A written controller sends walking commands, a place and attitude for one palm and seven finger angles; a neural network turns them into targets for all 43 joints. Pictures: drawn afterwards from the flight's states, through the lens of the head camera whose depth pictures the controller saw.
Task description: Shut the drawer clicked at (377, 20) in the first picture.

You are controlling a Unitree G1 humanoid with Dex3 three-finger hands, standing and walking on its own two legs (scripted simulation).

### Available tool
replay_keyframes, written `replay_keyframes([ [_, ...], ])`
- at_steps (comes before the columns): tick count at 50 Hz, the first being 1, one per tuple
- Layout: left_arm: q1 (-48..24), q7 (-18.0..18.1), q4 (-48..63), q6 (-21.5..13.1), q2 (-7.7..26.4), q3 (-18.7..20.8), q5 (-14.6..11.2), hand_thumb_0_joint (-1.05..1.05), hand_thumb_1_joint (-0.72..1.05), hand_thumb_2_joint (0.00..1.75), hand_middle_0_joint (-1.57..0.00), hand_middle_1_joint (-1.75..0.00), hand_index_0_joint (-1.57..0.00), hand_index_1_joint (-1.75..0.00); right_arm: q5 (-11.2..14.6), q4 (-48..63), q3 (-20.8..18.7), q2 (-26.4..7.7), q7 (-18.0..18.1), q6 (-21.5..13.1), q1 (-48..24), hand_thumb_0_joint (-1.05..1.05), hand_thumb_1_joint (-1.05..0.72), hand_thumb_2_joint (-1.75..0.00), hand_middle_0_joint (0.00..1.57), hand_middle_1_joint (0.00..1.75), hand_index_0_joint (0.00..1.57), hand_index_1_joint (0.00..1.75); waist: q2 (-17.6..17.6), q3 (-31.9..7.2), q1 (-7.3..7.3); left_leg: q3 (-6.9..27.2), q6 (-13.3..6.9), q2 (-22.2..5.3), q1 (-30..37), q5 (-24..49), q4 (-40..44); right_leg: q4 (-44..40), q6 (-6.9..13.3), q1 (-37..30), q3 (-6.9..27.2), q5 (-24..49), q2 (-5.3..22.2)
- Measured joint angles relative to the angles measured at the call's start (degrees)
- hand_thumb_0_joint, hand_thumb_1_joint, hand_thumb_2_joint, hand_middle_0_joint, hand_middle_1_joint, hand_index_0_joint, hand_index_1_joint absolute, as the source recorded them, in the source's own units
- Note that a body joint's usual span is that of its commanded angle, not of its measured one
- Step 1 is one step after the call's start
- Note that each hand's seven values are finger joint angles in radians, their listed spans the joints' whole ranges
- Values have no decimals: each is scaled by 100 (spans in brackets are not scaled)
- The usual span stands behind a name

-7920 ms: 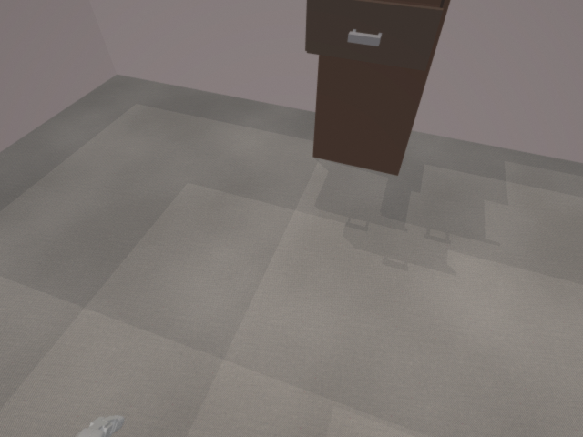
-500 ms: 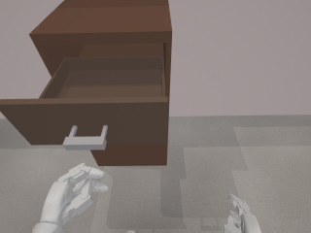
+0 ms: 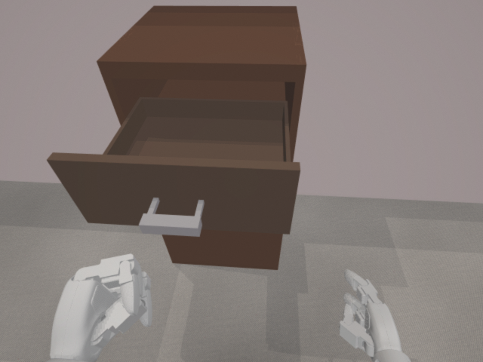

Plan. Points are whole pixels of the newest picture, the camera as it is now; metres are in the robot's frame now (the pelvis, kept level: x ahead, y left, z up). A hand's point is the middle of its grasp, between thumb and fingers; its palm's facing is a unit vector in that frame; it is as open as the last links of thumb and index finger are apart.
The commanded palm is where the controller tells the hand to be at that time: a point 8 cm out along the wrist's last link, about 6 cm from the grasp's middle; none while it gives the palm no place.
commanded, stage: raise the hand and make a fist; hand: left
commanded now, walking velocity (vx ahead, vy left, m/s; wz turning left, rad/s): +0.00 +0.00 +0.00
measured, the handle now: (174, 214) +0.35 +0.16 +0.07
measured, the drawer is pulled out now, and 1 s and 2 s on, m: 0.29 0.29 0.29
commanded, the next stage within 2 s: bring the fist close to the handle in 0.62 s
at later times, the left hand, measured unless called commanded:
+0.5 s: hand (166, 299) +0.17 +0.11 +0.15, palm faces -0.01 -1.00 -0.08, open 3.3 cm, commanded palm +0.12 +0.17 +0.17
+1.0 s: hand (153, 292) +0.18 +0.13 +0.13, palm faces +0.05 -1.00 -0.05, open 3.3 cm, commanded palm +0.14 +0.18 +0.14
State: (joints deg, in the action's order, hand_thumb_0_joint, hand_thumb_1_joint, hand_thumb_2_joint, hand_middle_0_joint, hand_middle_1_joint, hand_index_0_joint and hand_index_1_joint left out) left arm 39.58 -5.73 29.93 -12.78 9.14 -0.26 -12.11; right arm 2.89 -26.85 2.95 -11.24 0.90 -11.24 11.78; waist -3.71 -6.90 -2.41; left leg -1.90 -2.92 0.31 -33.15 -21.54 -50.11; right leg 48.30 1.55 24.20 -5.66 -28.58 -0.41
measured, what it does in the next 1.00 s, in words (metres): stands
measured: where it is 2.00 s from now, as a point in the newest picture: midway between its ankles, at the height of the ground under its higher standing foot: outside the picture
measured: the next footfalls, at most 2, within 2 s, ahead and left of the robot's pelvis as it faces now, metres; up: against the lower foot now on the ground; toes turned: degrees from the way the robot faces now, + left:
none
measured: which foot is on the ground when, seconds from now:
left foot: down 0.00-1.00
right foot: down 0.00-1.00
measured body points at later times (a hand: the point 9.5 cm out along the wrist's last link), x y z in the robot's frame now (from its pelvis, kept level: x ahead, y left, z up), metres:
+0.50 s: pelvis +0.00 -0.02 +0.01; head -0.02 -0.04 +0.46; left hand +0.16 +0.16 +0.15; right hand +0.18 -0.24 -0.05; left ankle +0.04 +0.09 -0.70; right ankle -0.04 -0.10 -0.70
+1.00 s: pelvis +0.02 -0.04 +0.02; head +0.00 -0.06 +0.47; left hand +0.17 +0.18 +0.13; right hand +0.22 -0.25 -0.04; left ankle +0.04 +0.09 -0.70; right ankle -0.04 -0.10 -0.70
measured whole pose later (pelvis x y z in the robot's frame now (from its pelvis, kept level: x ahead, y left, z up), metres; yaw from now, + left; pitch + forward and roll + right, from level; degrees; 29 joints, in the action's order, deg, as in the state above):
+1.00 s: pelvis +0.02 -0.04 +0.02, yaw +1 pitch +2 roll +0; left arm 36.3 -11.7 22.2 -8.4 10.8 6.1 -15.6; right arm 3.2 -32.2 2.0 -14.3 2.2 -16.3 12.7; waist -3.1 -5.2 -2.6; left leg -0.6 -0.2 -0.3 -24.8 -19.1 -41.8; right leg 40.3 3.8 16.1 -6.5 -26.6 -1.8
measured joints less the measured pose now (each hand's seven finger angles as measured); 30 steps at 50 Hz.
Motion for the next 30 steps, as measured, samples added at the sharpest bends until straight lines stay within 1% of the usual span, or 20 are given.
replay_keyframes([
  [3,-109,-12,54,443,-14,-167,81,1,90,90,-134,-154,-135,-154,25,42,106,-26,1,50,68,2,-91,-89,20,30,20,30,-16,38,20,1,-6,3,154,60,109,-117,-6,-154,0,69,-3],
  [5,-125,8,151,716,44,-310,154,1,90,90,-136,-156,-137,-156,29,76,145,-59,9,56,136,2,-91,-89,20,30,20,30,-22,74,36,-7,-8,8,248,102,184,-182,-6,-239,8,110,0],
  [8,-123,129,364,940,190,-388,222,2,90,90,-138,-158,-138,-158,22,89,164,-100,13,44,223,2,-91,-89,20,30,20,30,-25,127,64,-29,-1,6,361,155,282,-247,2,-327,32,156,-1],
  [12,-199,349,590,978,284,-202,176,2,89,90,-139,-159,-140,-159,28,5,149,-156,2,-15,316,2,-91,-89,20,30,20,30,-44,175,89,-44,26,-10,484,207,385,-322,24,-425,50,201,-18],
  [16,-325,390,552,1023,164,-21,72,2,89,90,-140,-160,-140,-159,53,-151,127,-232,-1,-58,375,2,-91,-89,20,30,20,30,-71,188,103,-30,59,-24,590,260,498,-429,49,-526,42,247,-40],
  [20,-351,278,376,1240,36,-148,68,1,90,90,-140,-160,-140,-160,70,-219,90,-299,27,-96,425,2,-91,-89,20,30,20,30,-72,213,116,-12,90,-27,679,310,616,-528,78,-607,27,280,-52],
  [23,-262,225,310,1306,146,-193,124,1,90,90,-140,-160,-140,-160,48,-241,54,-291,56,-132,441,2,-91,-89,20,30,20,30,-33,210,127,-8,126,-43,732,324,686,-580,114,-647,28,283,-72],
  [26,-190,249,281,1181,319,-36,109,2,89,90,-140,-160,-140,-160,26,-279,12,-263,67,-207,432,2,-91,-89,20,30,20,30,-10,205,124,14,174,-78,777,303,707,-624,161,-701,15,269,-114],
  [30,-112,210,239,901,360,349,-89,2,89,90,-140,-160,-140,-160,36,-377,-29,-257,61,-325,398,2,-91,-89,20,30,20,30,-26,147,96,55,232,-115,821,255,711,-681,208,-774,-16,239,-161],
])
